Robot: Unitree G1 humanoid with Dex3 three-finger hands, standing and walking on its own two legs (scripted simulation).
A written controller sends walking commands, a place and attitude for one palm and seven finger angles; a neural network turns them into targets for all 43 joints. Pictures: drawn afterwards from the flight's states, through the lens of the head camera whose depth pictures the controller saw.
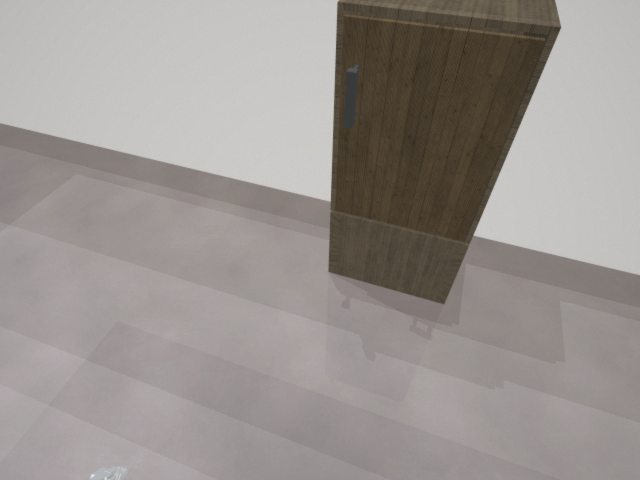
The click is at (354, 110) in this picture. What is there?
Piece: cupboard door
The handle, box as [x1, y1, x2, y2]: [344, 63, 360, 127]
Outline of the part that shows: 360,63 356,63 352,68 349,68 346,74 344,126 352,127 354,123 354,117 356,113 355,99 357,73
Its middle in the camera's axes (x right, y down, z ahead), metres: +0.08 -0.36 +0.97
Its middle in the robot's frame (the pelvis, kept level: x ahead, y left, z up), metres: +0.97 -0.03 +0.02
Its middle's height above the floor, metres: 0.79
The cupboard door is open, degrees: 0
